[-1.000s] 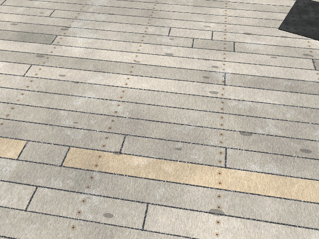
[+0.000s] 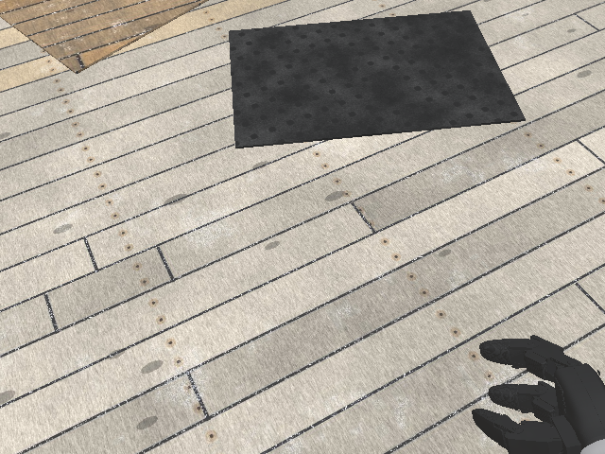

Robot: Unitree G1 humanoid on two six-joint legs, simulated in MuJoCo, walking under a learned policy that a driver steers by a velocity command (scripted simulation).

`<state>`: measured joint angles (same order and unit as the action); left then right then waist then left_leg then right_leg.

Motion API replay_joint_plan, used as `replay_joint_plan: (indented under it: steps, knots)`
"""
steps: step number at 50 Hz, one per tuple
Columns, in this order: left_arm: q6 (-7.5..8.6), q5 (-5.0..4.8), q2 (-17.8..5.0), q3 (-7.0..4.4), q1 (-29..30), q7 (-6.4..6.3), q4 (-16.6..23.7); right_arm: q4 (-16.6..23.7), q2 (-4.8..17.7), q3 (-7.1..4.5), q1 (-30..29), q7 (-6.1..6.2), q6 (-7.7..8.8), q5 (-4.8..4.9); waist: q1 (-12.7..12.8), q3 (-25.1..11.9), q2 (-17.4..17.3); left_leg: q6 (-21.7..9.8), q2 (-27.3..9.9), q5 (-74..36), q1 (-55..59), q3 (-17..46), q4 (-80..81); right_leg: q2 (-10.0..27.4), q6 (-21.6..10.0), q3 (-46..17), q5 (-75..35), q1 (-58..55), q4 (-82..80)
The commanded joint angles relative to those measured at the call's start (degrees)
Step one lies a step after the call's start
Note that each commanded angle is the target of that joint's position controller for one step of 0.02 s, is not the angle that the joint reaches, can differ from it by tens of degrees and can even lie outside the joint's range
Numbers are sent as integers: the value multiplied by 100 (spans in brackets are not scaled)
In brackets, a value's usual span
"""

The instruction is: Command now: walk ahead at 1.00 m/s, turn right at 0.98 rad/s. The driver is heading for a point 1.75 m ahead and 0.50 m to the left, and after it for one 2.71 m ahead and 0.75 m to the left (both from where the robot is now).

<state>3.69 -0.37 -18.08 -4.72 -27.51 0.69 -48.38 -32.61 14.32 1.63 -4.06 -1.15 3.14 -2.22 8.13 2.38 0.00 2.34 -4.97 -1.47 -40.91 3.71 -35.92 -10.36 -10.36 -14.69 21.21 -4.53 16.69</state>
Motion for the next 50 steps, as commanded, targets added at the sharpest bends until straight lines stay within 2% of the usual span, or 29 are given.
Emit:
replay_joint_plan:
  steps: [1, 3, 4, 5, 6, 7, 8, 11, 14, 16, 18, 21, 23, 24, 25, 26, 27, 28, 33, 38, 40, 42, 43, 44, 45, 46, 47, 48, 50]
  knots:
    - [89, -6, -1139, -286, 360, -57, 380, 274, 793, -269, 289, 101, 86, 59, -599, -468, 263, -145, 659, -2, 2610, -313, 579, 1030, -7, -860, -5209, 1142, 585]
    - [132, 84, -1409, -332, 933, -8, 509, -212, 1363, -549, 2331, 278, 126, 114, -1814, -1459, 263, -256, 485, 918, 4751, -192, 463, 838, 222, -729, -5283, 1617, 2911]
    - [197, 124, -679, -140, 1062, -3, 677, -427, 1723, -697, 3526, 401, 151, -46, -2151, -2118, -423, -403, -664, 2812, 6078, 925, 439, 507, 245, -325, -2742, 2563, 4851]
    - [162, -184, 22, 92, 294, -10, 1027, -323, 2044, -742, 3007, 349, 160, -226, -1248, -2879, -2464, -981, -2342, 4124, 6906, 4389, 1763, -30, 436, 342, 769, 4065, 6351]
    - [46, -4, -464, 112, 481, -87, 868, -196, 1581, -760, 2263, 284, 98, -169, -1189, -2161, -1580, -1110, -2101, 5321, 6113, 4734, 2139, 589, 344, 603, 138, 4737, 6644]
    - [2, 166, -633, 77, 940, -24, 806, -210, 1025, -625, 1949, 249, 83, -105, -1220, -1328, -791, -1120, -1692, 4799, 5229, 3716, 2122, 848, 375, 745, -391, 4707, 6365]
    - [-14, 253, -539, 99, 1163, 60, 819, -418, 769, -567, 1996, 202, 92, -119, -1151, -771, -214, -1132, -1398, 3732, 4464, 2935, 2146, 995, 398, 798, -576, 4556, 6090]
    - [-72, 357, -86, 264, 1570, 236, 1123, -1065, 554, -480, 2572, 105, 254, -43, -900, -186, -439, -1175, -893, 2354, 3520, 1892, 2325, 1076, 461, 519, -307, 4450, 5479]
    - [-73, 452, -180, 360, 2257, 282, 1557, -1262, 743, -515, 2675, 58, 336, 133, -690, 168, -501, -1398, -827, 1568, 3346, 1516, 2738, 1348, 664, 878, -534, 5016, 4491]
    - [3, 392, -177, 484, 2838, 372, 1809, -1195, 853, -559, 2494, 35, 329, 148, -698, 322, -366, -1282, -447, 1215, 2530, 901, 3089, 1442, 819, 1247, -1379, 4100, 3042]
    - [46, 279, -128, 539, 2989, 456, 1800, -1205, 1235, -670, 2592, -18, 345, 192, -751, 268, -395, -1242, -423, 346, 1791, 659, 3455, 1151, 848, 1655, -1822, 2538, 2397]
    - [56, 271, -502, 372, 2619, 270, 1623, -1311, 1511, -724, 2876, -61, 329, 222, -555, -117, -304, -1107, -513, -1791, 2702, 472, 2465, 922, 752, 1660, -1558, 1738, 1861]
    - [108, 404, -794, 179, 1001, 57, 1142, -1367, 1558, -730, 2955, -35, 299, 254, 245, -1128, -198, -916, -62, -2057, 2167, 210, -205, 995, 647, 1536, -1131, -397, 1673]
    - [141, 541, -1277, 26, 23, -80, 1069, -1214, 999, -596, 2914, -24, 309, 217, 552, -1867, 546, -846, 337, 386, 1175, 25, -2268, 2455, 533, -1, 822, -1514, 1377]
    - [103, 611, -1607, -30, 9, -147, 1132, -952, 376, -476, 3364, 14, 258, 393, 79, -2449, 1480, -838, 678, 2946, 58, 96, -3968, 3824, 275, -2696, 2469, -1829, 222]
    - [55, 444, -1280, -17, 460, -157, 1124, -903, 773, -540, 3023, 41, 175, 321, -67, -1894, 1120, -884, 468, 2321, -481, 120, -4405, 3624, 96, -3074, 2715, -1220, -258]
    - [91, 360, -768, 96, 887, -143, 1103, -892, 809, -552, 2585, 17, 116, 228, -229, -972, 670, -867, 195, 1863, -665, 55, -4191, 3323, 123, -1954, 1891, -496, -157]
    - [134, 332, -518, 140, 1063, -109, 1023, -936, 725, -537, 2425, -38, 63, 186, -382, -543, 440, -805, 36, 1682, -526, 28, -3959, 3043, 175, -1127, 788, 80, -198]
    - [370, 126, -120, 203, 856, -61, 538, -678, 341, -489, 1761, -239, -303, 38, -832, 142, 473, -620, -284, 1374, -679, -108, -3554, 2628, 414, 1014, -1830, 791, -728]
    - [447, 144, -281, 174, 983, -108, 334, -213, 338, -343, 697, -451, -276, 89, -953, 422, 204, -861, 45, -122, 248, -971, -1465, 2012, 755, 2790, -3428, 1150, -1145]
    - [442, 144, -582, 124, 747, -151, 265, -161, 410, -321, 526, -479, -267, 82, -986, 390, 204, -1078, 458, -232, 980, -1422, -829, 2093, 849, 3032, -5741, 860, -775]
    - [292, 176, -1010, 14, 678, -236, 315, -363, 701, -409, 1215, -412, -256, 103, -1421, -178, 523, -1256, 903, 287, 1844, -1605, -724, 2271, 937, 3015, -7919, 297, 462]
    - [176, 221, -1195, -43, 869, -275, 394, -594, 940, -513, 2121, -358, -249, 98, -1930, -660, 611, -1402, 1054, 619, 2809, -1470, -750, 2407, 892, 2938, -8381, 391, 1674]
    - [76, 261, -1253, -65, 1096, -274, 515, -976, 1212, -671, 3348, -258, -237, 88, -2449, -1222, 517, -1602, 1136, 931, 4180, -1132, -537, 2438, 805, 2784, -7907, 915, 3349]
    - [45, 309, -992, -26, 1036, -182, 463, -1168, 1478, -826, 3635, -100, -263, 124, -2372, -1177, -139, -1775, 947, 1317, 5157, -579, -174, 1752, 897, 2782, -3882, 2072, 5520]
    - [116, 412, -98, 217, 773, -113, 821, -1067, 2057, -934, 3122, -19, -352, 131, -1536, -960, -1500, -2205, -110, 131, 5805, 1391, -382, 887, 1126, 2437, 875, 4149, 7855]
    - [255, 257, -414, 242, 864, -105, 1427, -741, 2358, -1027, 2988, -3, -411, 84, -1532, -2209, -1390, -3164, -841, 1898, 6829, 3909, 1214, 775, 1136, 1166, 702, 5401, 8335]
    - [378, 295, -668, 253, 1386, -98, 1458, -690, 2035, -993, 2843, 67, -402, 100, -1567, -1446, -390, -2901, -973, 2828, 6143, 4354, 2135, 1132, 1097, 901, 205, 5744, 7780]
    - [358, 368, -590, 301, 1557, -116, 1392, -851, 1571, -858, 2508, 115, -272, 137, -960, -225, 511, -2462, -550, 1911, 4181, 3440, 2260, 1517, 1159, 938, -101, 5089, 6602]
